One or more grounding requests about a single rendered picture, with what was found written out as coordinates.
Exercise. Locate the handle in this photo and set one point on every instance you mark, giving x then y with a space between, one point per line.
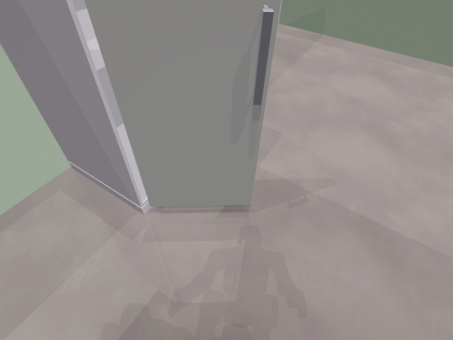
262 56

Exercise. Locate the fridge door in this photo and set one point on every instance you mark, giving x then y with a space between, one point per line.
183 73

